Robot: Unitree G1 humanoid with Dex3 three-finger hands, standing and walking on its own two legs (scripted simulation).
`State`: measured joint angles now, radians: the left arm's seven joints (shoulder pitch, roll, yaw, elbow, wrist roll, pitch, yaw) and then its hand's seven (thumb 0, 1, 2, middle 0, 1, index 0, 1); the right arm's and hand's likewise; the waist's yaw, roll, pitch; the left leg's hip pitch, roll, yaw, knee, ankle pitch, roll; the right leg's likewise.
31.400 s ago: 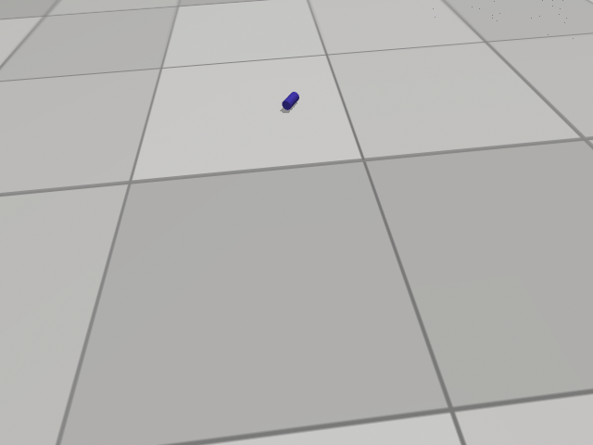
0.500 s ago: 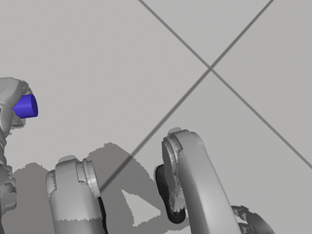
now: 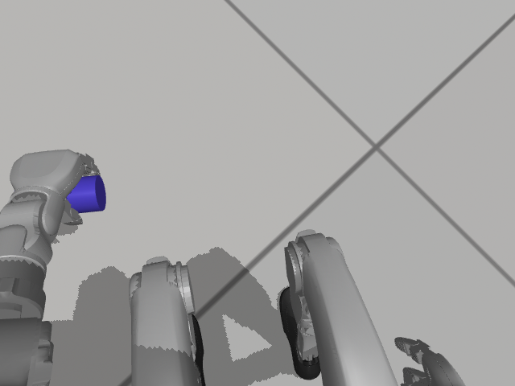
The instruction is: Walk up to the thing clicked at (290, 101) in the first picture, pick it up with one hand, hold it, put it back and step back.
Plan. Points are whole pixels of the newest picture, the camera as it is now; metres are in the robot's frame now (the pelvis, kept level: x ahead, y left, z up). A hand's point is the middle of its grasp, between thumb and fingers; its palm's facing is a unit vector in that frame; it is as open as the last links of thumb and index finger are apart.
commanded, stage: lift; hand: left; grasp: from above
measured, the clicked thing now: (63, 196) +0.45 +0.28 -0.15
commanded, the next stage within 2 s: hold in 1.18 s
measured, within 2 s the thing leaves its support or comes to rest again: neither
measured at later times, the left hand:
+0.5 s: hand out of the picture +0.36 +0.26 +0.09, palm faces -0.47 -0.08 -0.88, open 8.7 cm
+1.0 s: hand out of the picture +0.36 +0.24 +0.21, palm faces -0.47 -0.08 -0.88, open 8.7 cm
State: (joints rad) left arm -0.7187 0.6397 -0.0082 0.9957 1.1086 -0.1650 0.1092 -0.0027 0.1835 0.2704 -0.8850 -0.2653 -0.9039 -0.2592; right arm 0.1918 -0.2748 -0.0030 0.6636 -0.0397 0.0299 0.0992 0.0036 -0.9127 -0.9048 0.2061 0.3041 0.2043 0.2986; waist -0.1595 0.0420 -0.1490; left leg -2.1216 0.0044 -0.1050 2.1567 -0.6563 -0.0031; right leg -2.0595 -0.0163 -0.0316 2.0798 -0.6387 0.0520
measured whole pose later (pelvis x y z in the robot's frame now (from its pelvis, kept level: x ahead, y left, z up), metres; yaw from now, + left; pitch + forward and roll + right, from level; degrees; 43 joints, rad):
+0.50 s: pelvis +0.01 +0.00 +0.17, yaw +3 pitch +24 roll -4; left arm -0.39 0.52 -0.12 0.69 1.00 -0.06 0.04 0.00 0.18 0.28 -0.89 -0.26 -0.91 -0.25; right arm 0.17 -0.24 -0.02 0.68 0.03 0.05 -0.02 0.01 -0.90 -0.90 0.21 0.30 0.20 0.30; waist -0.09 0.04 -0.16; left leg -1.44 0.03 -0.05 1.59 -0.58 0.00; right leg -1.40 -0.01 -0.02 1.52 -0.55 0.04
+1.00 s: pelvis +0.05 +0.00 +0.30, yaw +3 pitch +13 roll -1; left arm -0.35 0.41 -0.18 0.84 1.03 -0.04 0.13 -0.01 0.17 0.30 -0.90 -0.24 -0.91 -0.24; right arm 0.25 -0.25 -0.03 0.74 0.03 0.00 -0.04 0.01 -0.90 -0.90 0.21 0.30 0.20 0.30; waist -0.07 0.02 -0.09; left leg -0.82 0.04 0.00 1.02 -0.43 -0.01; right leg -0.81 -0.01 0.01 0.98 -0.40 0.03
